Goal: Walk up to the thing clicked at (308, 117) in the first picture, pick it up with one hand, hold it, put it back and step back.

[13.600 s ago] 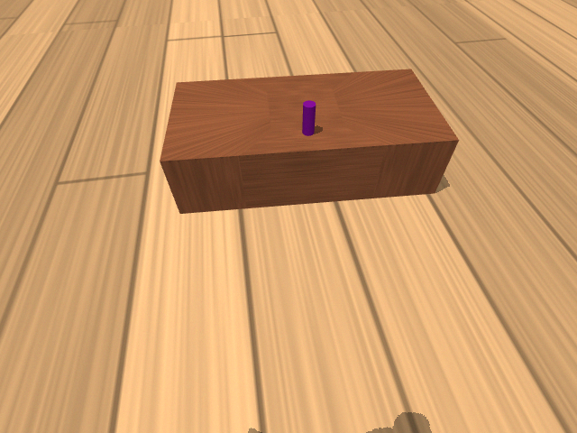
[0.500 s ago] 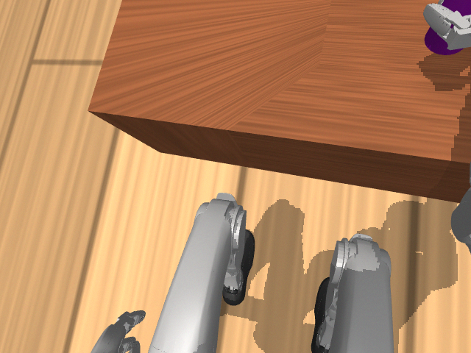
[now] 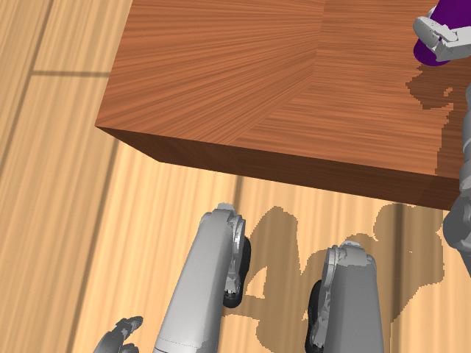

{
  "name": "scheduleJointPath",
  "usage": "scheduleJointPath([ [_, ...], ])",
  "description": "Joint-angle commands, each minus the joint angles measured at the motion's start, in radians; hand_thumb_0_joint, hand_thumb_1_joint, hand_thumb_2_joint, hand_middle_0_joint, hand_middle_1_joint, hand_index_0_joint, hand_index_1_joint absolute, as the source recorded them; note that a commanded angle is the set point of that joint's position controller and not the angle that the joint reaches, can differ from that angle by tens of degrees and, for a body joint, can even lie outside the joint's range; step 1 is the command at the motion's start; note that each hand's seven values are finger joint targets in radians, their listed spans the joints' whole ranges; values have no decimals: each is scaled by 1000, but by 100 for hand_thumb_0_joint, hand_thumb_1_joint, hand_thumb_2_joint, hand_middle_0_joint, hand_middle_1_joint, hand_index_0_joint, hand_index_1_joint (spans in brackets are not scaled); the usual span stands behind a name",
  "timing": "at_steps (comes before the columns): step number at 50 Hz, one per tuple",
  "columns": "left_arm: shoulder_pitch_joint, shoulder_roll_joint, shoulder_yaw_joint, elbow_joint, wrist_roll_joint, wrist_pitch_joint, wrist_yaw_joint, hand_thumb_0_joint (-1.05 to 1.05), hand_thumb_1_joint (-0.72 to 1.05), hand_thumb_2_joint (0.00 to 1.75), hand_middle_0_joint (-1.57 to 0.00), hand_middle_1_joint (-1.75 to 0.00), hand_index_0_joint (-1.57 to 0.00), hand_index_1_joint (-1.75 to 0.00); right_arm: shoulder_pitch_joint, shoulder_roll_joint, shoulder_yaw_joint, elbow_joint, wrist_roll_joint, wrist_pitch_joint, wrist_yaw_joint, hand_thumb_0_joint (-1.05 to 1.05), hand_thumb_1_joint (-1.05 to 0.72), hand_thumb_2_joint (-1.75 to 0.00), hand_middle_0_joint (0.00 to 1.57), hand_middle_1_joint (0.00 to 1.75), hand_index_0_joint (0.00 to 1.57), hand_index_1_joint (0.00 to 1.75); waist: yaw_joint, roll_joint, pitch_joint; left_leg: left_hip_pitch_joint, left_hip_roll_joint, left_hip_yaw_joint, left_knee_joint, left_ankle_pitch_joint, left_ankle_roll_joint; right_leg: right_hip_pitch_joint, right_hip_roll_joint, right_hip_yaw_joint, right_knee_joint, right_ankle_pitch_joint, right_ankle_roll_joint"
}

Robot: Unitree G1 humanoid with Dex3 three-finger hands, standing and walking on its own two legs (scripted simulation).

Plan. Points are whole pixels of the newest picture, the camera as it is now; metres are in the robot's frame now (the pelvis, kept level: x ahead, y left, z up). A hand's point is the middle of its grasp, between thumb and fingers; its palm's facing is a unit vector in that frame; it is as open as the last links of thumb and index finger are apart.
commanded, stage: settle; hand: right
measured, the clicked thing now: (460, 9) +0.60 -0.15 +0.04
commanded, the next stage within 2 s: lift in 0.10 s
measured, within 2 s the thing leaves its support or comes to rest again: neither
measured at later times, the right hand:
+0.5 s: hand (469, 7) +0.58 -0.15 +0.06, palm faces +0.02 +1.00 -0.05, open 8.5 cm
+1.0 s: hand out of the picture +0.50 -0.15 +0.18, palm faces +0.06 +1.00 -0.03, open 8.5 cm
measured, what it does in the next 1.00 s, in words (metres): rises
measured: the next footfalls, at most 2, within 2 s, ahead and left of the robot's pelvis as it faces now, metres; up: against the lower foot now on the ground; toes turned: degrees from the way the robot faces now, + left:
none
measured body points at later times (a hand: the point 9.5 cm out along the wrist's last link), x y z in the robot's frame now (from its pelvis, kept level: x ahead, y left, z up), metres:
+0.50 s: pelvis +0.01 +0.00 +0.03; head +0.24 -0.01 +0.42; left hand +0.03 +0.27 -0.08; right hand +0.58 -0.20 +0.07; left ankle +0.12 +0.14 -0.45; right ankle +0.05 -0.11 -0.45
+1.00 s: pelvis +0.04 +0.01 +0.14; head +0.18 +0.00 +0.57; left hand +0.12 +0.28 +0.02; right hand +0.49 -0.21 +0.18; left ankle +0.12 +0.14 -0.45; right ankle +0.05 -0.11 -0.45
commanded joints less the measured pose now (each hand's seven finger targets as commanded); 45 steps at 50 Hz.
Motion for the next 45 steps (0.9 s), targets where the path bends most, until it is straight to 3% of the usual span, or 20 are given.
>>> scheduleJointPath([
  [1, 243, 200, 78, -3, -2, -3, 8, 0, 90, 88, -21, -31, -21, -30, -442, -197, -35, -207, 21, -87, 6, 0, -33, -143, 141, 156, 145, 156, 36, -140, -721, 589, -34, -1, -158, 202, 59, 311, 0, -12, -267, 263, -14],
  [6, 237, 194, 80, -12, -2, -5, 8, 0, 90, 88, -20, -30, -20, -30, -444, -187, -25, -221, 18, -99, 9, 0, -34, -146, 138, 157, 142, 157, 37, -142, -726, 602, -35, -6, -182, 184, 57, 328, 0, -16, -285, 240, -17],
  [7, 238, 194, 83, -8, -1, -5, 7, 0, 90, 89, -21, -30, -20, -31, -453, -220, -41, -251, 18, -105, 5, 0, -35, -145, 139, 156, 143, 156, 23, -155, -761, 621, -36, -10, -180, 188, 58, 333, 0, -18, -286, 243, -16],
  [9, 230, 192, 86, -12, -2, -7, 10, 0, 90, 89, -20, -30, -20, -31, -467, -196, -19, -278, 20, -111, 5, 0, -34, -146, 137, 157, 142, 157, 23, -180, -780, 612, -35, -8, -187, 186, 59, 381, -2, -15, -297, 251, -14],
  [11, 241, 193, 90, -12, -2, -7, 12, 0, 91, 89, -20, -30, -20, -29, -466, -216, -36, -333, 25, -114, 1, 0, -29, -139, 144, 154, 147, 154, 9, -200, -826, 636, -37, -8, -189, 215, 62, 430, -4, -14, -306, 288, -9],
  [12, 236, 191, 86, -8, -4, -8, 12, 0, 89, 90, -20, -30, -20, -30, -452, -182, -12, -284, 23, -111, 3, 0, -29, -138, 144, 154, 146, 154, 24, -191, -791, 614, -36, -1, -187, 202, 63, 430, -4, -5, -317, 282, -6],
  [13, 240, 196, 91, -8, -6, -10, 14, 0, 89, 90, -20, -29, -19, -30, -448, -201, -39, -323, 30, -113, 2, 0, -29, -139, 144, 154, 147, 154, 9, -195, -809, 612, -36, 1, -183, 224, 65, 463, -7, 0, -320, 318, -2],
  [16, 248, 196, 94, 2, -4, -9, 15, 0, 90, 90, -20, -29, -20, -30, -419, -177, -24, -346, 33, -109, 4, 0, -30, -140, 146, 156, 149, 156, 1, -238, -833, 592, -38, 7, -178, 268, 71, 560, -15, 9, -328, 422, 10],
  [19, 239, 190, 101, 1, -8, -12, 15, 0, 90, 90, -20, -29, -20, -29, -409, -137, -2, -377, 41, -101, 4, 0, -33, -141, 147, 157, 150, 157, 1, -237, -815, 599, -39, 7, -208, 261, 70, 593, -19, 18, -351, 422, 10],
  [20, 237, 193, 104, -1, -11, -14, 17, 0, 90, 90, -20, -29, -19, -29, -380, -139, -19, -346, 43, -94, 0, 0, -34, -142, 148, 157, 150, 157, -1, -196, -794, 606, -39, 9, -217, 244, 67, 582, -18, 23, -365, 393, 8],
  [24, 212, 187, 112, -4, -20, -24, 22, 0, 90, 90, -20, -29, -19, -29, -317, -118, -12, -371, 56, -89, 11, 0, -34, -141, 148, 157, 150, 157, -21, -158, -771, 660, -39, 5, -263, 189, 61, 557, -15, 21, -412, 294, 0],
  [28, 203, 166, 116, -10, -30, -31, 27, 0, 90, 90, -19, -29, -19, -29, -205, -100, -33, -412, 81, -80, 9, 0, -34, -140, 147, 156, 150, 156, -47, -80, -806, 837, -45, -7, -321, 234, 56, 525, -7, -18, -430, 303, -13],
  [32, 190, 153, 126, 2, -32, -38, 34, 0, 90, 90, -19, -29, -19, -29, -132, -64, -11, -457, 92, -79, 1, 0, -36, -139, 148, 155, 150, 155, -61, -64, -731, 878, -52, -13, -380, 239, 55, 547, -9, -27, -476, 301, -15],
  [36, 166, 139, 132, 3, -34, -48, 39, 0, 89, 90, -19, -29, -19, -29, -76, -55, -15, -537, 100, -88, -14, 0, -32, -137, 145, 153, 148, 153, -89, -76, -724, 923, -57, -11, -424, 250, 56, 640, -13, -22, -529, 330, -10],
  [37, 160, 139, 134, 4, -37, -53, 40, 0, 89, 90, -19, -29, -19, -29, -34, 2, 11, -504, 106, -85, -13, 0, -31, -137, 145, 153, 147, 153, -76, -54, -684, 906, -58, -4, -431, 260, 57, 669, -15, -16, -542, 350, -7],
  [38, 155, 137, 138, 7, -36, -56, 44, 0, 89, 90, -20, -29, -19, -29, -64, -31, -7, -599, 111, -95, -17, 0, -30, -137, 145, 153, 147, 153, -96, -89, -712, 926, -58, -7, -445, 267, 57, 706, -16, -15, -559, 364, -5],
  [41, 147, 124, 142, 6, -37, -60, 48, 0, 88, 91, -20, -29, -19, -29, 88, 48, 42, -540, 110, -82, -16, 0, -30, -135, 143, 151, 145, 151, -96, -39, -666, 999, -62, -8, -504, 269, 56, 732, -14, -22, -607, 356, -9],
  [42, 139, 124, 145, 2, -38, -65, 49, 0, 88, 90, -20, -29, -19, -29, 100, 51, 46, -604, 118, -82, -18, 0, -27, -134, 140, 149, 143, 149, -116, -40, -675, 1039, -61, -12, -519, 284, 55, 747, -13, -27, -623, 368, -9],
  [43, 130, 120, 142, 7, -39, -66, 51, 0, 88, 91, -20, -29, -19, -29, 113, 66, 54, -613, 122, -81, -17, 0, -26, -134, 139, 149, 142, 149, -115, -49, -663, 1030, -64, -8, -533, 278, 55, 782, -14, -22, -642, 374, -6],
  [45, 128, 126, 150, 5, -42, -67, 52, 0, 87, 91, -20, -29, -19, -30, 178, 33, 31, -663, 127, -77, -23, 0, -25, -131, 137, 146, 140, 146, -141, -50, -663, 1083, -68, -7, -565, 304, 56, 832, -17, -21, -676, 410, -3],
])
